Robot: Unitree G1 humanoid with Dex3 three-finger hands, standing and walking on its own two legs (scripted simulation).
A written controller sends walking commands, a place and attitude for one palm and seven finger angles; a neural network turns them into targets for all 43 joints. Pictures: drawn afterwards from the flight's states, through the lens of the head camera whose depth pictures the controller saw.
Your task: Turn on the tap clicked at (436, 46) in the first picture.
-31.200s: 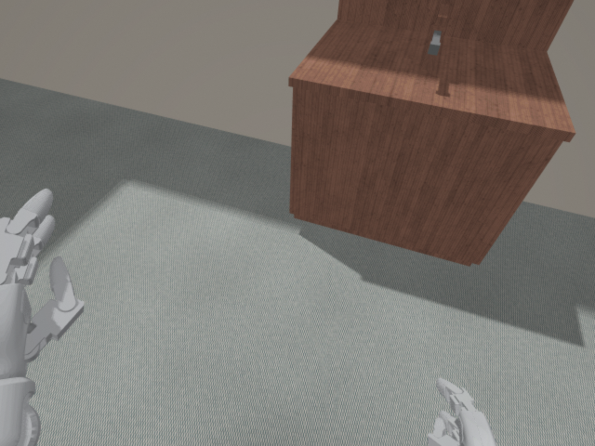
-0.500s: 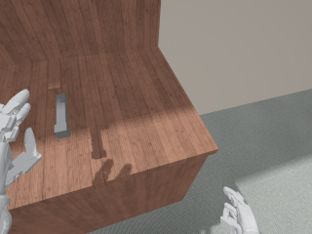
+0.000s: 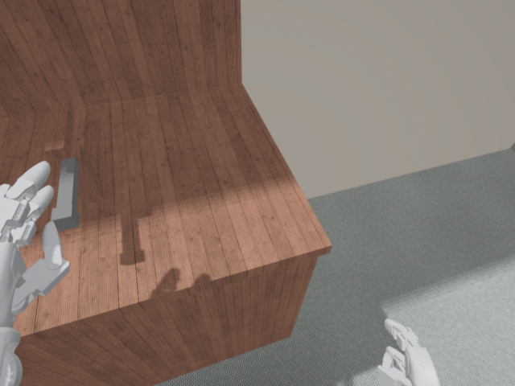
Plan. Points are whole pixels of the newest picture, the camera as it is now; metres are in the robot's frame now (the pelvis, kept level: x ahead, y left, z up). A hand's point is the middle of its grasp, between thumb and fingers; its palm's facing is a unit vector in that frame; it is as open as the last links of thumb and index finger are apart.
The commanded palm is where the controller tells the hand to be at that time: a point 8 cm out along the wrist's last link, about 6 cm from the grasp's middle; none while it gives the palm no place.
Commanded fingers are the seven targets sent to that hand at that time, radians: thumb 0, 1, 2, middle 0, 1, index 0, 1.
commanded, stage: shuffle to correct the standing spot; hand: left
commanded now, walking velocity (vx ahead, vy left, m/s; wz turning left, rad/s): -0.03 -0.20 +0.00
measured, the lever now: (65, 217) +0.33 +0.32 +0.08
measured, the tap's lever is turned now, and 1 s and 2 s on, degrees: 0 0 0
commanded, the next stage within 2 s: none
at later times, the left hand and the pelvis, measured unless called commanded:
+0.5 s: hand (51, 263) +0.21 +0.25 +0.16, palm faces +0.28 -0.88 -0.39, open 7.4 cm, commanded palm +0.16 +0.29 +0.18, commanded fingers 0.00 0.90 0.90 -0.20 -0.30 -0.20 -0.30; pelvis +0.00 +0.01 +0.00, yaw +0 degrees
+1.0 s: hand (42, 258) +0.22 +0.26 +0.17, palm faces +0.28 -0.87 -0.40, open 7.4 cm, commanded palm +0.16 +0.30 +0.18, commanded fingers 0.00 0.90 0.90 -0.20 -0.30 -0.20 -0.30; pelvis +0.00 +0.02 +0.00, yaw +0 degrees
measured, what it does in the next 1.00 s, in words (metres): stands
